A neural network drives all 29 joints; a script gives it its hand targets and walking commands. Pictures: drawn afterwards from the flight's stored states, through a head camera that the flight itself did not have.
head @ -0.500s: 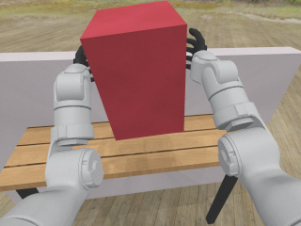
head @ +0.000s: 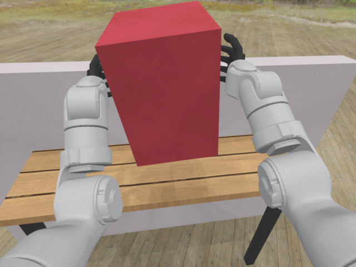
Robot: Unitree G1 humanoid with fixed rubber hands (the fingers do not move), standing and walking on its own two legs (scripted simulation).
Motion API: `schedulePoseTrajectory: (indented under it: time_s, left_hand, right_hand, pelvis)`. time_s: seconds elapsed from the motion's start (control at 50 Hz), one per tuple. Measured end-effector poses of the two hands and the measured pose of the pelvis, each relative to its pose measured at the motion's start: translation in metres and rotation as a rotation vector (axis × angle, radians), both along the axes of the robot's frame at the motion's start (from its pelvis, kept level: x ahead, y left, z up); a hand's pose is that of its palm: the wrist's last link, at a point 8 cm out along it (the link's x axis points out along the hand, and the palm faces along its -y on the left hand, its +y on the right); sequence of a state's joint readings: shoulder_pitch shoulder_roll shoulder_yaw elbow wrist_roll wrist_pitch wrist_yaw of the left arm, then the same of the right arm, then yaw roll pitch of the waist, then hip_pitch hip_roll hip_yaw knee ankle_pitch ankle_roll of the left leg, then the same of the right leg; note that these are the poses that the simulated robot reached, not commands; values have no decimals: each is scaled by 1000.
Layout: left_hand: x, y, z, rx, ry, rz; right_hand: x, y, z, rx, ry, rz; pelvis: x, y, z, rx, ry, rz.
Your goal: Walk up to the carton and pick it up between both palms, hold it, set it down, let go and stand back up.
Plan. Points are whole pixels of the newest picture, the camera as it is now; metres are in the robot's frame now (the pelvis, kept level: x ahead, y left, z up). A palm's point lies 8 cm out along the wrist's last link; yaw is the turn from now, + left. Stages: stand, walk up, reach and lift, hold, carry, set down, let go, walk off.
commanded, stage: hold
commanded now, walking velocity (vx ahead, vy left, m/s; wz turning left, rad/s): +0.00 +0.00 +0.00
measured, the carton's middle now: (167, 84) +0.42 +0.00 +0.27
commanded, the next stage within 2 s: set down in 0.40 s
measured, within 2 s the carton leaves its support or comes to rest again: neither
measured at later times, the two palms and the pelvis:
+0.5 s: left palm (97, 86) +0.38 +0.14 +0.29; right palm (234, 70) +0.37 -0.14 +0.33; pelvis +0.00 +0.00 +0.00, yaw +0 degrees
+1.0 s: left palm (100, 99) +0.41 +0.15 +0.25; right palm (220, 84) +0.40 -0.13 +0.28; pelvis +0.02 -0.01 +0.00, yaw +2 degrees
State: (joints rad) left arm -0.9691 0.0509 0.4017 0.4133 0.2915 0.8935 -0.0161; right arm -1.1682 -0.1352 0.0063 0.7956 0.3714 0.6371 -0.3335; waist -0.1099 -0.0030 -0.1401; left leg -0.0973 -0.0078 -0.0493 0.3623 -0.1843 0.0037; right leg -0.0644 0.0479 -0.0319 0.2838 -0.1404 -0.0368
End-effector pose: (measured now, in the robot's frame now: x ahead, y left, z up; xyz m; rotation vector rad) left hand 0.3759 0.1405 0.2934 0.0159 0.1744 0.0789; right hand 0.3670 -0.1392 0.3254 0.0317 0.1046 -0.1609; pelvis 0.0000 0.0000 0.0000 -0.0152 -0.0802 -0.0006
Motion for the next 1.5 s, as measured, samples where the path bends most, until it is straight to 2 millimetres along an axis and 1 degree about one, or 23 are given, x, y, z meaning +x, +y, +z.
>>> schedulePoseTrajectory:
  time_s: [0.52,0.58,0.62,0.7,0.76,0.8,0.84,0.92,0.98,1.02,1.06,1.16,1.24,1.32,1.38,1.5]
  left_hand:
    - [0,0,1,-1,-6,0]
    - [1,0,5,-6,-28,0]
    - [4,1,12,-15,-57,0]
    - [13,2,28,-40,-120,-2]
    - [21,3,32,-37,-135,-9]
    - [26,4,27,-21,-123,-14]
    - [30,5,16,-6,-100,-28]
    - [37,8,-17,17,-55,-28]
    - [38,9,-41,17,-47,-16]
    - [37,9,-52,12,-58,-6]
    - [35,8,-58,10,-75,1]
    - [31,2,-55,32,-100,2]
    - [31,-6,-53,54,-70,-13]
    - [31,-12,-57,49,-36,-23]
    - [31,-11,-59,35,-28,-21]
    - [31,-5,-62,15,-23,-3]
  right_hand:
    - [0,0,1,-2,-5,0]
    - [0,1,6,8,-28,-2]
    - [1,1,13,19,-59,-4]
    - [7,3,32,29,-134,-10]
    - [13,5,39,15,-163,-13]
    - [17,6,34,2,-159,-15]
    - [22,8,24,-7,-143,-8]
    - [32,10,-11,-16,-102,1]
    - [36,11,-38,-11,-100,11]
    - [37,11,-52,2,-115,18]
    - [36,10,-60,17,-137,23]
    - [31,3,-69,29,-167,16]
    - [25,-6,-75,13,-142,-6]
    - [23,-11,-80,2,-115,-20]
    - [23,-11,-78,-4,-112,-17]
    - [29,-3,-71,-13,-117,1]
  pelvis:
    - [0,0,0,0,-1,6]
    - [0,0,0,-1,1,7]
    - [-1,0,0,-1,3,8]
    - [0,-1,1,3,3,8]
    - [4,-2,1,7,-12,9]
    - [8,-3,2,9,-27,10]
    - [13,-4,2,10,-45,12]
    - [19,-6,1,8,-81,23]
    - [19,-6,0,5,-97,35]
    - [18,-5,0,2,-95,43]
    - [15,-4,0,-1,-88,50]
    - [8,3,-1,-4,-77,47]
    - [4,7,0,1,-72,30]
    - [0,8,1,5,-62,10]
    - [-3,7,1,6,-55,0]
    - [-4,4,2,10,-44,-3]
